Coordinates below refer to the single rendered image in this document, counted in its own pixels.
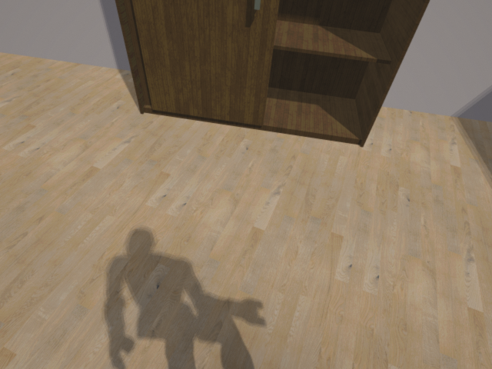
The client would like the wardrobe door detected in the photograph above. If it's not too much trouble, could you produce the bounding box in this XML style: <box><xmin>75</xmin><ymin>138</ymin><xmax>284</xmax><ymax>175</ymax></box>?
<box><xmin>124</xmin><ymin>0</ymin><xmax>151</xmax><ymax>105</ymax></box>
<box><xmin>132</xmin><ymin>0</ymin><xmax>280</xmax><ymax>126</ymax></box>

